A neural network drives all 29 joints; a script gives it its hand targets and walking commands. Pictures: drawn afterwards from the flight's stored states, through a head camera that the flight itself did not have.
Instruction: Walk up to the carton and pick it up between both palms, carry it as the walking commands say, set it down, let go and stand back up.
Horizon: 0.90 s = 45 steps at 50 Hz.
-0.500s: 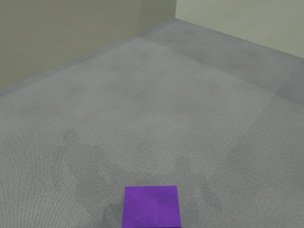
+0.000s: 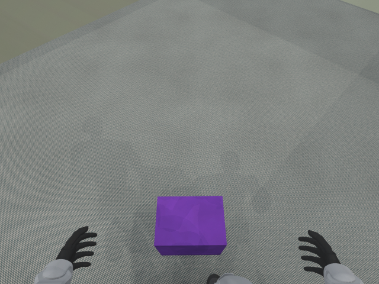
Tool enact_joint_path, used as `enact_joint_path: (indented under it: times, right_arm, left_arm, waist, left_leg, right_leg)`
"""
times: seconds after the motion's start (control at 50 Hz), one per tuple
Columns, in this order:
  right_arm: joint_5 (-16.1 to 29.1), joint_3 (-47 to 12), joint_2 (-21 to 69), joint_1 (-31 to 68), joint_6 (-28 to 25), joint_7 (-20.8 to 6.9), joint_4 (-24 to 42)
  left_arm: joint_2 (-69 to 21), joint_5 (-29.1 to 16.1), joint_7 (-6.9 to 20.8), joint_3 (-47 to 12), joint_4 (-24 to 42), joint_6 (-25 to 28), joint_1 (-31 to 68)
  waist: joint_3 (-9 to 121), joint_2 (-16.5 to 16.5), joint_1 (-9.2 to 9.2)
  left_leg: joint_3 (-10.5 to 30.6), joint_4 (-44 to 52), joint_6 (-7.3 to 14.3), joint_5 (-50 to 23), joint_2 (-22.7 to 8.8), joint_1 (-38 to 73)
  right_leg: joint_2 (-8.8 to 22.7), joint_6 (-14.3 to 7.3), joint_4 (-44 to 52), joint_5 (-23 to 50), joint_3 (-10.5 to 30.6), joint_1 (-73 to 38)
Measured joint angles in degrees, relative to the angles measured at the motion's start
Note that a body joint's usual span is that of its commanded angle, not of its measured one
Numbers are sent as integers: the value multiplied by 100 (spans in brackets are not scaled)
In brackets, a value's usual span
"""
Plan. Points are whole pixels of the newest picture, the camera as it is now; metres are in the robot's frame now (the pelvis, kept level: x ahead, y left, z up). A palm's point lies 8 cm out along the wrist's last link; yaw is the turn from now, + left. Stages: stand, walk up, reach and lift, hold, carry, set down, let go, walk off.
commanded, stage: reach and lift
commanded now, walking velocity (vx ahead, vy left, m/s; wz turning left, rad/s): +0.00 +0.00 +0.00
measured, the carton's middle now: (190, 227) +0.38 +0.01 -0.63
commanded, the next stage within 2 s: none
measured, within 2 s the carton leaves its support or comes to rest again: neither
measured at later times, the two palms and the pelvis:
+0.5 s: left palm (97, 217) +0.29 +0.25 -0.13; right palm (302, 235) +0.24 -0.27 -0.15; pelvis -0.07 +0.02 -0.06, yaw +0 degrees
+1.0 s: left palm (113, 176) +0.42 +0.24 -0.17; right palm (276, 183) +0.39 -0.25 -0.18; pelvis -0.05 +0.00 -0.10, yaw +4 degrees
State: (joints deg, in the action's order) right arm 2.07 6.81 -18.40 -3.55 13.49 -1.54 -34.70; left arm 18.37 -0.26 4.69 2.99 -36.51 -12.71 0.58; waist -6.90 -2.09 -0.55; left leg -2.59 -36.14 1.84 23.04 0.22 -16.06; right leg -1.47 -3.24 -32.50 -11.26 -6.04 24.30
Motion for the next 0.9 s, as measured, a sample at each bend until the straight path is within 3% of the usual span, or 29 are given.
enact_joint_path:
  times: [0.1, 0.24, 0.42, 0.54, 0.62, 0.72, 0.84, 0.9]
  right_arm:
    - [-188, 146, 221, 194, 86, -11, 206]
    - [-177, 153, 227, 360, -1, -21, 134]
    - [79, 316, -95, 2265, 334, -94, -15]
    - [219, 422, -321, 3149, 374, -195, -588]
    - [194, 331, -305, 3661, 383, -212, -859]
    - [158, 394, -73, 4332, 202, -65, -805]
    - [239, 744, 74, 4982, 18, 167, -839]
    - [316, 936, 68, 5164, -66, 194, -862]
  left_arm:
    - [-199, 359, -44, 272, 225, -78, 51]
    - [-137, 123, -108, 462, 129, -12, 289]
    - [-7, -430, -288, 142, 189, -421, 2179]
    - [-182, -277, -436, 479, -285, -511, 3161]
    - [-100, -322, -322, 810, -867, -429, 3675]
    - [235, -491, -101, 951, -1329, -162, 4266]
    - [423, -624, -90, 906, -1028, 20, 4791]
    - [427, -616, -94, 832, -918, 78, 5006]
  waist:
    - [212, -18, 77]
    - [190, 98, 44]
    - [-78, 10, 264]
    - [274, -54, 171]
    - [284, -13, 88]
    - [51, 127, 155]
    - [199, 258, 275]
    - [479, 168, 358]
  left_leg:
    - [-26, -336, 28, 74, 57, -697]
    - [-40, -1296, 55, 356, 80, -1761]
    - [-105, -2259, 186, 364, 133, -3171]
    - [-364, -2440, 251, 318, 166, -3856]
    - [-488, -2543, 282, 312, 169, -4221]
    - [-404, -2771, 219, 307, 155, -4782]
    - [-133, -2955, 98, 318, 149, -5526]
    - [31, -2958, 57, 317, 168, -5820]
  right_leg:
    - [78, 25, -372, -78, 23, 722]
    - [162, 40, -1210, -279, 26, 1743]
    - [289, 73, -1862, -97, 39, 3020]
    - [316, 133, -2114, -3, 284, 3815]
    - [312, 142, -2293, -4, 405, 4257]
    - [327, 88, -2496, -22, 321, 4784]
    - [360, -67, -2578, -55, 58, 5398]
    - [300, -74, -2533, -97, 52, 5612]
